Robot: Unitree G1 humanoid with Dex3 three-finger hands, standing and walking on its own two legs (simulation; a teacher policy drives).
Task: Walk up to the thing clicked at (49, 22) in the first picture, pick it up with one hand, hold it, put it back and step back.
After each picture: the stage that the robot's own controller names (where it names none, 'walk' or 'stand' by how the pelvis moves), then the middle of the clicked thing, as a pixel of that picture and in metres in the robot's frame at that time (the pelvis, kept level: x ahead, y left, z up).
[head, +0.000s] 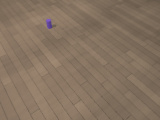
stand; (49, 23) +1.76 +0.50 -0.72
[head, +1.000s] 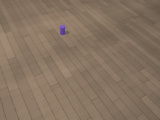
walk; (62, 30) +1.67 +0.22 -0.70
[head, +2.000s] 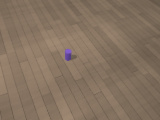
walk; (68, 55) +1.13 +0.13 -0.71
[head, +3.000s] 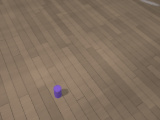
walk; (57, 91) +0.71 +0.18 -0.71
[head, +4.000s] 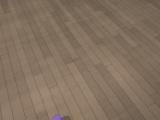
walk; out of the picture +0.44 +0.22 -0.69
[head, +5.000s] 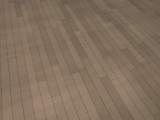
stand; out of the picture +0.40 +0.21 -0.72
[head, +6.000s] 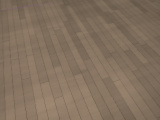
stand; out of the picture +0.39 +0.20 -0.73
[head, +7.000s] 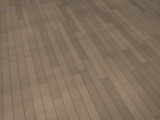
stand; out of the picture +0.39 +0.22 -0.73
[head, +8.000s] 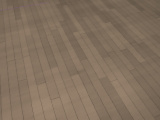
stand; out of the picture +0.38 +0.22 -0.73
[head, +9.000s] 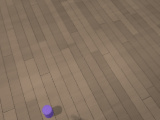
go down; (48, 111) +0.40 +0.23 -0.66
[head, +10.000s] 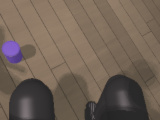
go down; (13, 52) +0.46 +0.26 -0.29
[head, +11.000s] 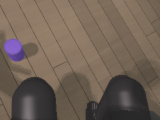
close in; (15, 51) +0.47 +0.26 -0.29
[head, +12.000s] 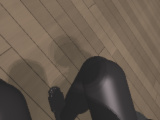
close in; out of the picture +0.45 +0.30 -0.23
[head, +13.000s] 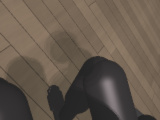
close; out of the picture +0.44 +0.31 -0.23
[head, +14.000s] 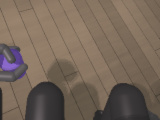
lift; (13, 65) +0.36 +0.26 -0.08
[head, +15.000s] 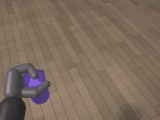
hold; (37, 87) +0.33 +0.17 +0.03
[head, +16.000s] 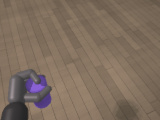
hold; (39, 92) +0.33 +0.17 -0.02
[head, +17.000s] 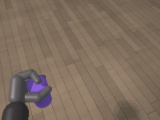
hold; (40, 92) +0.33 +0.17 -0.02
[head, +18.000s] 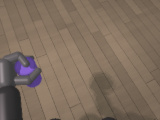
crouch; (29, 73) +0.39 +0.20 -0.07
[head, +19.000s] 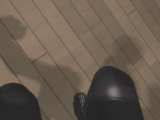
lower; out of the picture +0.50 +0.29 -0.14
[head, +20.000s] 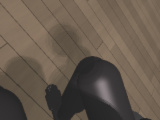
lower; out of the picture +0.44 +0.32 -0.24
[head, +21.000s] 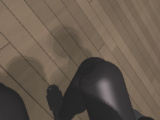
lower; out of the picture +0.44 +0.32 -0.23
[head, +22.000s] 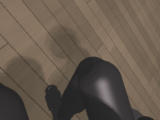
lower; out of the picture +0.44 +0.32 -0.23
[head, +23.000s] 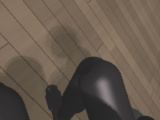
lower; out of the picture +0.44 +0.32 -0.24
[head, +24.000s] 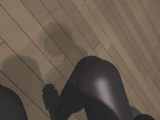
open; out of the picture +0.44 +0.31 -0.24
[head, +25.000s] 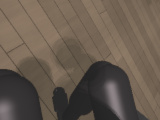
stand; out of the picture +0.44 +0.31 -0.24
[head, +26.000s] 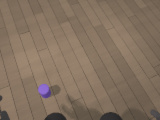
walk; (44, 91) +0.43 +0.22 -0.54
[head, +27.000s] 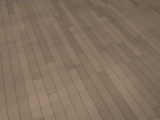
stand; out of the picture +0.39 +0.21 -0.67
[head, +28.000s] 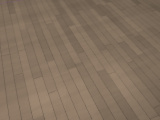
stand; out of the picture +0.40 +0.22 -0.67
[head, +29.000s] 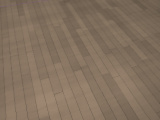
stand; out of the picture +0.41 +0.20 -0.71
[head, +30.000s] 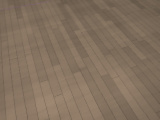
stand; out of the picture +0.39 +0.21 -0.73
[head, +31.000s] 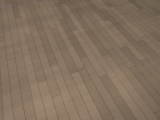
stand; out of the picture +0.39 +0.22 -0.73
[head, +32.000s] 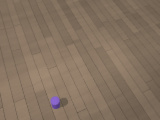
walk; (55, 102) +0.47 +0.17 -0.71
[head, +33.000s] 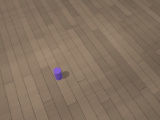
walk; (58, 74) +0.75 +0.26 -0.69
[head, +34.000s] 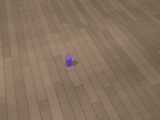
stand; (68, 61) +1.03 +0.21 -0.70
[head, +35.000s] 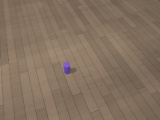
stand; (66, 68) +0.99 +0.19 -0.72
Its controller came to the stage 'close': yes
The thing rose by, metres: 0.71
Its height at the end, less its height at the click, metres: +0.00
